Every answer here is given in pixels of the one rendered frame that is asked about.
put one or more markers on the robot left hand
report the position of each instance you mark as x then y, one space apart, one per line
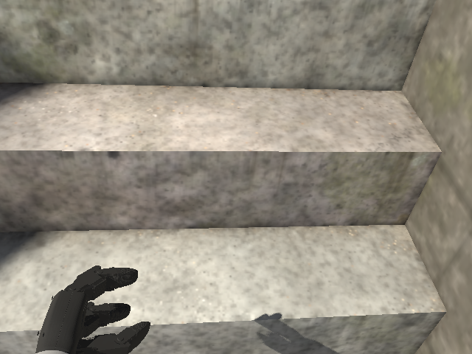
71 317

